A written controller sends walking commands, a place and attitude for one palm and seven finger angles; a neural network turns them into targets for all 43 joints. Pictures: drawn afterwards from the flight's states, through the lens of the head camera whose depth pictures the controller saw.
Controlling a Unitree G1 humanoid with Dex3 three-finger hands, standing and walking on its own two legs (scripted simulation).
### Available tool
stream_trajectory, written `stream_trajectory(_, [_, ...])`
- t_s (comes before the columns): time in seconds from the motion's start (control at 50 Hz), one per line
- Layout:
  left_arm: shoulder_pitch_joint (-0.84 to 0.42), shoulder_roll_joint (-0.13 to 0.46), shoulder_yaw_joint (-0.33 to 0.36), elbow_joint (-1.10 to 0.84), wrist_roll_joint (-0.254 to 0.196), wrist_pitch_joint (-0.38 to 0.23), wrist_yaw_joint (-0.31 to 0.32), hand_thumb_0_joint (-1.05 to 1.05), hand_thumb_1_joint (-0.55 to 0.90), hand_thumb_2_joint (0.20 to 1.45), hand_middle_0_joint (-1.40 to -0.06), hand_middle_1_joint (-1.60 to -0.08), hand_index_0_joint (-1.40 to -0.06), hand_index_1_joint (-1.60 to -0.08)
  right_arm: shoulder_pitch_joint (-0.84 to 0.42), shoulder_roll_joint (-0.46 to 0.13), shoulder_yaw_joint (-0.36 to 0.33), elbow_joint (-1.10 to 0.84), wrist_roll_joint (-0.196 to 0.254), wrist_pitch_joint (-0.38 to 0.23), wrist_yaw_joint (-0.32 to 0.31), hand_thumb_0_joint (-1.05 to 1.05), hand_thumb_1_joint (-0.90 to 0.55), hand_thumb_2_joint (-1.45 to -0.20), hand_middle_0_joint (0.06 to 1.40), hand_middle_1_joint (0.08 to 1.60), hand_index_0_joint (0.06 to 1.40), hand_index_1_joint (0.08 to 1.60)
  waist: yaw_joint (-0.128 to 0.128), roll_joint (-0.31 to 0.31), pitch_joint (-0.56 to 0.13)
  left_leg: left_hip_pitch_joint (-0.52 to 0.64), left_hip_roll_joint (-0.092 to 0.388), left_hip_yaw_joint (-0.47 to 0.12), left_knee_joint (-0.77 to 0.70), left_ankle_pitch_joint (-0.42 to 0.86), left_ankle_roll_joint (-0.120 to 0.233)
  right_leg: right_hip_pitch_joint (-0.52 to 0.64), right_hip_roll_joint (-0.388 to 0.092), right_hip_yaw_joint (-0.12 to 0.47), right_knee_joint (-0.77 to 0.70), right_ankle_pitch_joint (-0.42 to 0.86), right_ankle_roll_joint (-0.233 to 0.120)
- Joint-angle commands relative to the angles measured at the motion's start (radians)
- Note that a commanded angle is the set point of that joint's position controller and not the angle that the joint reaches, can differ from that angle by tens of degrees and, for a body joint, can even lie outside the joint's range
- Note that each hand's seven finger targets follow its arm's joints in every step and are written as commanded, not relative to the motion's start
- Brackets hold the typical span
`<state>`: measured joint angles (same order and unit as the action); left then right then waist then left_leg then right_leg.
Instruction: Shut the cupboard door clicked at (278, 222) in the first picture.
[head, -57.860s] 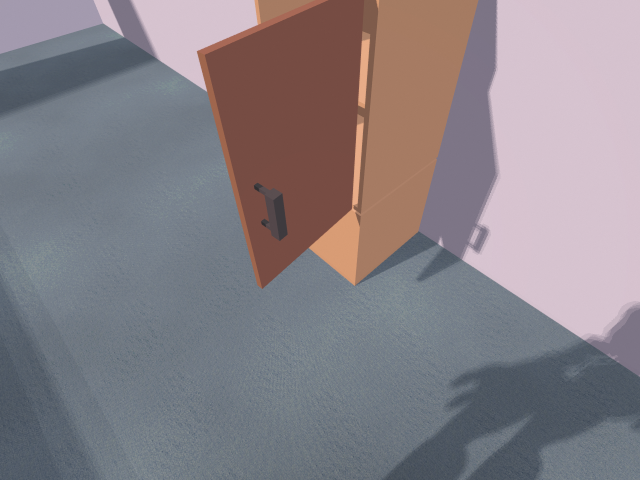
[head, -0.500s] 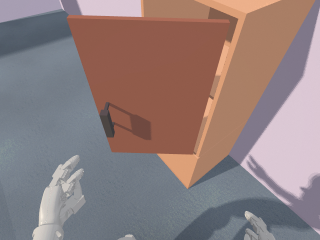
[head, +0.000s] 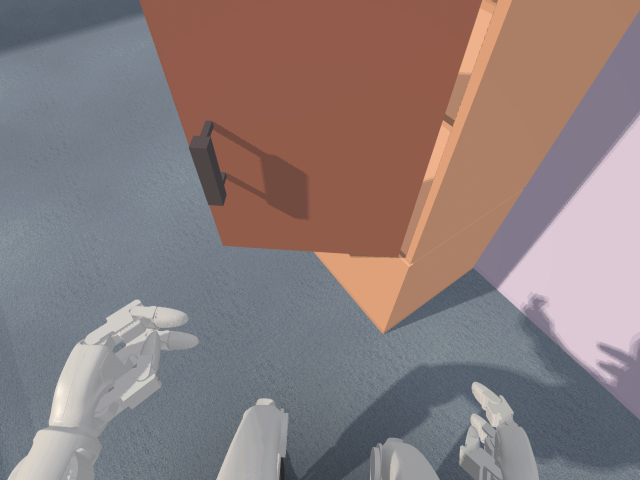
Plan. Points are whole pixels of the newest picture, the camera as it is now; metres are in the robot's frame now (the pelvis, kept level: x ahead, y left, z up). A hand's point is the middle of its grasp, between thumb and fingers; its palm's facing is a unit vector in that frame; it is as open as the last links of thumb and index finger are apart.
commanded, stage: raise the hand and make a fist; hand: left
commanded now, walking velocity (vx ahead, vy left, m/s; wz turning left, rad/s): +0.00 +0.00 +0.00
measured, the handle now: (212, 163) +0.54 +0.22 +0.05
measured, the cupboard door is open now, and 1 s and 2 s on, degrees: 50 50 50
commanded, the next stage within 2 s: bring the fist close to the handle in 1.20 s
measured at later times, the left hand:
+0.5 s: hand (128, 376) +0.21 +0.23 +0.05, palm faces +0.02 -1.00 -0.03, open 3.1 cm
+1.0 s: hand (150, 367) +0.22 +0.21 +0.06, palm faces +0.00 -1.00 -0.05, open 3.1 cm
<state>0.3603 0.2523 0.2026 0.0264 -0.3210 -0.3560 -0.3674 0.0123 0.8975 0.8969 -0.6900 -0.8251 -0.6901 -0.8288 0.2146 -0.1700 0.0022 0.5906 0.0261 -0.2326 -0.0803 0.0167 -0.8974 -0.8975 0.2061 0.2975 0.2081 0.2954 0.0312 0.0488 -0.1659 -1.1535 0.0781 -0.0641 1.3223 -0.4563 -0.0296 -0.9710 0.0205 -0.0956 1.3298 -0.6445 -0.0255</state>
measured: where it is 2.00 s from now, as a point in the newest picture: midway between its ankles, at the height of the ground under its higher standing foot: outside the picture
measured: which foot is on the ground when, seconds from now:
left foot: down 0.00-1.00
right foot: down 0.00-1.00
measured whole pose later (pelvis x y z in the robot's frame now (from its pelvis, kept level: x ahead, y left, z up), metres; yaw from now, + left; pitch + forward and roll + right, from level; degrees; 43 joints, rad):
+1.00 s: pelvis +0.00 +0.02 +0.00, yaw +0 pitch +17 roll -4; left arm 0.41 0.25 0.13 -0.04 -0.26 -0.40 -0.22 0.01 0.90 0.90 -1.30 -1.49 -1.30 -1.50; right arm 0.25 -0.23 0.00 0.52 0.01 -0.17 -0.05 0.02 -0.90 -0.90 0.21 0.30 0.21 0.30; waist 0.00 0.05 -0.18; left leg -1.15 0.06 -0.05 1.32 -0.46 0.00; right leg -0.96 0.01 -0.08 1.30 -0.64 0.00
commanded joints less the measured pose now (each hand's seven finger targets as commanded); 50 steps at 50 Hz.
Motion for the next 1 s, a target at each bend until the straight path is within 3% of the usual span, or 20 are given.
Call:
stream_trajectory(0.0, [0.046,0.123,0.125,-0.197,-0.028,-0.078,0.062,0.0,0.9,0.9,-0.86,-1.02,-0.86,-1.02,-0.075,-0.146,-0.079,-0.175,0.004,-0.059,-0.009,0.0,-0.9,-0.9,0.2,0.3,0.2,0.3,0.01,-0.07,-0.219,0.24,-0.047,0.019,-0.163,0.107,0.051,0.077,-0.011,0.133,-0.306,0.155,0.029])
stream_trajectory(0.14, [0.045,0.086,0.037,-0.229,-0.005,-0.166,0.076,0.0,0.9,0.9,-0.988,-1.16,-0.988,-1.16,-0.052,-0.179,-0.082,-0.176,-0.004,-0.066,0.002,0.0,-0.9,-0.9,0.2,0.3,0.2,0.3,-0.01,-0.023,-0.228,0.299,-0.046,-0.003,-0.203,0.064,0.054,-0.013,0.012,0.057,-0.244,0.121,0.004])
stream_trajectory(0.28, [0.066,0.087,0.018,-0.321,0.028,-0.151,0.132,0.0,0.9,0.9,-1.117,-1.3,-1.117,-1.3,-0.047,-0.188,-0.079,-0.203,-0.008,-0.04,0.014,0.0,-0.9,-0.9,0.2,0.3,0.2,0.3,-0.007,0.064,-0.252,0.388,-0.039,-0.048,-0.273,0.004,0.041,-0.044,0.019,0.008,-0.206,0.149,-0.006])
stream_trajectory(0.32, [0.066,0.1,0.027,-0.32,0.038,-0.138,0.148,0.0,0.9,0.9,-1.153,-1.34,-1.153,-1.34,-0.041,-0.188,-0.076,-0.21,-0.011,-0.025,0.016,0.0,-0.9,-0.9,0.2,0.3,0.2,0.3,-0.008,0.06,-0.242,0.376,-0.039,-0.057,-0.283,-0.011,0.04,-0.036,0.025,0.004,-0.205,0.148,-0.008])
stream_trajectory(0.36, [0.07,0.07,-0.008,-0.329,0.047,-0.133,0.154,0.0,0.9,0.9,-1.19,-1.38,-1.19,-1.38,-0.043,-0.186,-0.073,-0.221,-0.012,-0.015,0.02,0.0,-0.9,-0.9,0.2,0.3,0.2,0.3,-0.018,0.072,-0.235,0.397,-0.038,-0.057,-0.286,-0.009,0.038,-0.047,0.023,0.0,-0.209,0.153,-0.006])
stream_trajectory(0.44, [0.048,0.068,-0.023,-0.295,0.06,-0.112,0.152,0.0,0.9,0.9,-1.263,-1.46,-1.263,-1.46,-0.04,-0.188,-0.062,-0.235,-0.013,0.004,0.021,0.0,-0.9,-0.9,0.2,0.3,0.2,0.3,-0.03,0.064,-0.189,0.368,-0.041,-0.061,-0.293,-0.067,0.037,-0.054,0.026,-0.001,-0.222,0.126,-0.007])
stream_trajectory(0.5, [0.026,0.073,-0.024,-0.294,0.06,-0.108,0.145,0.0,0.9,0.9,-1.3,-1.5,-1.3,-1.5,-0.036,-0.191,-0.055,-0.246,-0.015,0.009,0.022,0.0,-0.9,-0.9,0.2,0.3,0.2,0.3,-0.033,0.051,-0.189,0.364,-0.041,-0.065,-0.295,-0.09,0.037,-0.053,0.027,-0.001,-0.226,0.114,-0.006])
stream_trajectory(0.64, [0.006,0.096,-0.011,-0.325,0.06,-0.108,0.144,0.0,0.9,0.9,-1.3,-1.5,-1.3,-1.5,-0.035,-0.191,-0.049,-0.249,-0.018,0.007,0.024,0.0,-0.9,-0.9,0.2,0.3,0.2,0.3,-0.027,0.088,-0.229,0.387,-0.044,-0.062,-0.282,-0.053,0.038,-0.045,0.028,0.004,-0.225,0.132,-0.01])
stream_trajectory(0.74, [0.009,0.086,-0.011,-0.274,0.05,-0.096,0.138,0.0,0.9,0.9,-1.3,-1.5,-1.3,-1.5,-0.039,-0.188,-0.047,-0.245,-0.014,0.01,0.023,0.0,-0.9,-0.9,0.2,0.3,0.2,0.3,-0.031,0.048,-0.184,0.323,-0.05,-0.036,-0.265,-0.069,0.043,-0.029,0.027,0.017,-0.25,0.101,-0.008])
stream_trajectory(0.84, [0.009,0.1,0.003,-0.286,0.041,-0.106,0.141,0.0,0.9,0.9,-1.3,-1.5,-1.3,-1.5,-0.036,-0.187,-0.051,-0.241,-0.012,0.004,0.02,0.0,-0.9,-0.9,0.2,0.3,0.2,0.3,-0.025,0.037,-0.221,0.315,-0.054,-0.017,-0.238,-0.016,0.048,-0.002,0.024,0.032,-0.255,0.114,-0.007])
stream_trajectory(0.94, [0.019,0.105,0.008,-0.278,0.041,-0.119,0.152,0.0,0.9,0.9,-1.3,-1.5,-1.3,-1.5,-0.037,-0.182,-0.055,-0.234,-0.011,0.002,0.019,0.0,-0.9,-0.9,0.2,0.3,0.2,0.3,-0.025,0.032,-0.213,0.294,-0.057,0.003,-0.215,0.012,0.051,0.004,0.019,0.052,-0.266,0.111,-0.005])
stream_trajectory(0.98, [0.019,0.097,0.007,-0.262,0.038,-0.123,0.154,0.0,0.9,0.9,-1.3,-1.5,-1.3,-1.5,-0.032,-0.183,-0.057,-0.23,-0.011,0.005,0.018,0.0,-0.9,-0.9,0.2,0.3,0.2,0.3,-0.029,-0.003,-0.204,0.284,-0.056,0.006,-0.206,0.027,0.052,0.008,0.02,0.056,-0.27,0.116,-0.003])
